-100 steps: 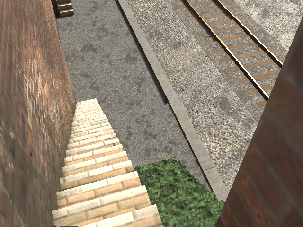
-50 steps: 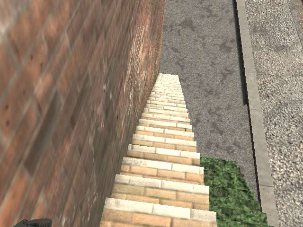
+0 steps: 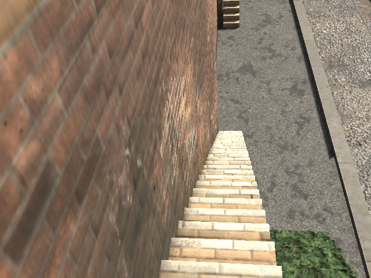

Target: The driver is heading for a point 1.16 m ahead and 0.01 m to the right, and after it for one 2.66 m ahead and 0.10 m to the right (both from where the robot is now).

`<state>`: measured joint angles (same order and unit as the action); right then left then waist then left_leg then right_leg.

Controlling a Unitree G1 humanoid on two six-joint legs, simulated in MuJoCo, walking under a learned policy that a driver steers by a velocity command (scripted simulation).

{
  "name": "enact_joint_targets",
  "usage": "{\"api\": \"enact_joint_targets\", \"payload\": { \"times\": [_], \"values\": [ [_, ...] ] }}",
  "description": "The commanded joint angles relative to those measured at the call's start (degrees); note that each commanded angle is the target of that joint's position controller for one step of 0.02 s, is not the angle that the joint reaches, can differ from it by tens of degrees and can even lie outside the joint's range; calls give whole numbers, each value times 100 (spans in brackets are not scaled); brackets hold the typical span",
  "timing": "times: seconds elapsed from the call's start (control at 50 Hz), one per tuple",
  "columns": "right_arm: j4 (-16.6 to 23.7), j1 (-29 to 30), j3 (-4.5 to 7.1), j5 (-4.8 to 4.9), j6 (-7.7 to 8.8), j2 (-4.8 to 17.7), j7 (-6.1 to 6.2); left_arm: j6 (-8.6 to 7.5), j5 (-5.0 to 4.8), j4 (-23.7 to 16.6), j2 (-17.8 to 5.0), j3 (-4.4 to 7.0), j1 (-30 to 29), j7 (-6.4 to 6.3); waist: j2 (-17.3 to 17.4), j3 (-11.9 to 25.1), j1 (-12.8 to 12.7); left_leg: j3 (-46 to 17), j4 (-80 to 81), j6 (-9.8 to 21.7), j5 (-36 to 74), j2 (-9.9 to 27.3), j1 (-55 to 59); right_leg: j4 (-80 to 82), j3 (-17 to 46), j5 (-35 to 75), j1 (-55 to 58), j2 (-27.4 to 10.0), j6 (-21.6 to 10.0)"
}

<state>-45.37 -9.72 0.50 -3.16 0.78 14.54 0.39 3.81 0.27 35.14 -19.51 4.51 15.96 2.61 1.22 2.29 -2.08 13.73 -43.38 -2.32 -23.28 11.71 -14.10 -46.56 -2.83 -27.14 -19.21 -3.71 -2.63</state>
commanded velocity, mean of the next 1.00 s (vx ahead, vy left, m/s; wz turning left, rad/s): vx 0.99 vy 0.00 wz -0.54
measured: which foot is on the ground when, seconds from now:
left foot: up 0.00-0.58, down 0.60-1.00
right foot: down 0.00-0.60, up 0.62-1.00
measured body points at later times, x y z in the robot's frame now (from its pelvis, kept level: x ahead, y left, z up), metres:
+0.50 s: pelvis +0.17 +0.00 -0.06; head +0.15 -0.03 +0.39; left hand +0.31 +0.23 -0.17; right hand +0.25 -0.28 -0.18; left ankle +0.32 +0.11 -0.76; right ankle -0.02 -0.08 -0.71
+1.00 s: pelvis +0.36 +0.01 -0.29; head +0.36 +0.02 +0.16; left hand +0.59 +0.15 -0.41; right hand +0.23 -0.19 -0.43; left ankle +0.28 +0.13 -0.90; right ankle +0.42 -0.19 -0.91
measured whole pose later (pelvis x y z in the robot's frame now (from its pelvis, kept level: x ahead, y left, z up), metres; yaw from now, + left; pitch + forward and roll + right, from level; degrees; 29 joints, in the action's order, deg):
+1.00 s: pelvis +0.36 +0.01 -0.29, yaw -27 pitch -2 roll +1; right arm -48.2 -25.7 3.9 5.1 -1.1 9.0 -0.9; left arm 1.3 -3.3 44.1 -12.8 1.5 11.1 0.7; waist -2.4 -1.1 3.9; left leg 5.4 -74.1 4.9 -49.5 -3.6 -18.7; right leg -71.2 5.0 3.8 -47.9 -0.4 -4.8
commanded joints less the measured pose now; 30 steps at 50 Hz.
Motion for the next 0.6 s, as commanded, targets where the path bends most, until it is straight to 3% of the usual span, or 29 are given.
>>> {"api": "enact_joint_targets", "payload": {
  "times": [0.02,0.04,0.06,0.08,0.1,0.12,0.14,0.16,0.18,0.22,0.24,0.26,0.28,0.3,0.32,0.34,0.36,0.38,0.4,0.42,0.44,0.46,0.48,0.5,0.52,0.54,0.56,0.58,0.6],
  "values": [
    [1050,969,83,-292,-146,299,61,-258,-498,123,-1124,99,1097,-130,-3352,-866,-127,-1269,-3960,129,-1291,-1252,-4076,1469,3232,3802,1028,-102,-785],
    [1102,951,114,-359,31,471,36,-332,-459,-112,-1406,261,906,-200,-2563,-239,-99,-1906,-4255,51,-890,-998,-4203,2074,4347,3160,1287,-804,-1317],
    [850,841,153,-263,148,570,-8,-338,-277,-228,-1291,275,632,-235,-1455,-68,125,-2028,-4177,68,-356,-839,-3996,1919,4401,2784,1151,-955,-1521],
    [575,714,198,-192,203,613,-44,-340,-163,-246,-1059,245,411,-257,-549,18,319,-1981,-3944,65,6,-742,-3714,1532,4088,3035,983,-861,-1479],
    [397,840,299,-50,212,623,-74,-397,-253,-125,-707,167,549,-259,-124,2,322,-2084,-3658,60,202,-609,-3457,1189,3720,3273,647,-783,-1317],
    [176,639,219,-144,149,353,-69,-421,-252,-43,-564,125,432,-289,-99,369,379,-2051,-3406,-47,199,-514,-2901,1027,3379,3772,505,-649,-1261],
    [134,684,208,-110,85,283,-52,-444,-211,-1,-518,99,494,-298,-172,385,353,-1939,-3231,-82,148,-546,-2685,1004,3206,4030,338,-555,-1299],
    [145,903,202,-41,64,356,-37,-449,-144,49,-512,93,584,-303,-114,262,267,-1858,-2979,-109,33,-610,-2628,1043,3140,4378,280,-448,-1323],
    [-13,630,262,26,88,532,-21,-500,11,124,-568,96,707,-277,-49,402,279,-1823,-3074,-47,624,-662,-2538,870,3133,5120,576,-523,-1378],
    [-96,564,243,55,127,488,-26,-542,-81,231,-400,47,874,-275,-73,447,254,-1789,-2635,22,772,-733,-2358,767,3049,5965,877,-417,-1443],
    [-114,573,259,90,150,515,20,-523,-59,286,-240,1,923,-269,-122,292,186,-1817,-2600,30,863,-695,-2496,617,3066,6496,1122,-423,-1457],
    [-65,676,339,150,126,755,50,-547,-22,387,-316,45,1271,-279,-145,211,71,-1968,-2380,15,1312,-743,-2969,437,3197,6051,1571,-337,-1551],
    [180,1423,405,130,141,897,79,-579,-58,721,-247,59,1654,-396,-275,-88,-213,-2474,-2267,10,1658,-627,-3889,187,3595,5330,2305,-479,-1538],
    [277,1563,429,165,160,965,52,-545,-59,760,-255,51,1772,-454,-171,-175,-307,-2525,-2128,6,1656,-687,-4514,39,3737,5120,2789,-432,-1538],
    [343,1702,392,173,173,862,20,-532,-86,737,-230,46,1690,-490,-210,-272,-312,-2528,-2045,-28,1602,-716,-4752,-22,3827,5106,2822,-451,-1561],
    [274,1589,393,155,232,834,-70,-473,-128,642,-301,90,1565,-506,-156,-133,-257,-2534,-1779,26,1893,-738,-4638,-20,3893,5018,2807,-446,-1550],
    [382,1568,399,172,209,871,-132,-458,-190,548,-119,21,1362,-538,65,-254,-130,-2230,-1026,-24,2913,-856,-3908,-141,3329,4448,1731,-100,-1331],
    [467,1707,331,153,218,652,-168,-491,-255,562,134,-78,1079,-542,-123,-284,-83,-2009,-441,-7,4088,-840,-2932,-228,2826,3588,781,161,-1037],
    [590,1413,400,772,53,678,-430,-368,-283,554,395,-243,541,-432,-617,25,-92,-1777,935,216,4560,-1142,-1355,-217,2082,2607,-43,712,-845],
    [666,1545,397,851,-60,500,-541,-319,-236,551,277,-290,573,-371,-981,-6,-355,-1570,745,186,4746,-1217,-622,34,2010,2731,-441,681,-832],
    [518,1246,126,283,42,-197,-348,-440,-256,551,24,-208,495,-430,-720,-202,4,-1335,-289,107,4954,-1108,23,-30,2307,2538,-1342,415,-791],
    [162,344,286,201,138,130,-306,-416,-79,608,-1,-268,360,-513,-862,-94,298,-1779,-730,202,4877,-918,-125,-706,2582,2595,-1099,246,-885],
    [52,22,315,178,189,340,-283,-380,30,490,-59,-260,75,-541,-918,-161,480,-1790,-590,250,4401,-840,-625,-934,2561,3122,-549,199,-882],
    [393,435,452,780,35,620,-507,-260,-300,457,212,-418,94,-358,-1029,-373,4,-1604,959,417,3229,-995,-1037,-1042,2123,3157,244,570,-921],
    [729,1048,490,845,17,527,-453,-198,-288,357,299,-521,225,-355,-1362,-524,-461,-1479,1349,353,3387,-1081,-591,-1315,2175,3832,142,638,-1024],
    [773,765,569,780,49,562,-481,-99,-179,528,81,-521,226,-362,-1479,-399,-288,-1591,1525,499,3157,-982,-157,-1704,2313,4520,363,416,-1134],
    [17,-842,414,378,51,382,-144,-105,389,821,-200,-316,147,-510,-1120,-334,542,-1625,1420,464,3488,-546,631,-2586,2602,4995,22,144,-1179],
    [312,-1170,706,947,163,649,-445,-194,-513,507,273,-581,-389,-533,-1187,-422,624,-1556,2623,680,3773,-649,1384,-3772,1927,4424,-425,663,-1044],
    [75,-1873,621,922,277,578,-580,-212,-531,319,577,-720,-877,-580,56,-569,1160,-1970,2227,870,5842,-273,2447,-6768,1537,1446,-2156,1558,-832]
  ]
}}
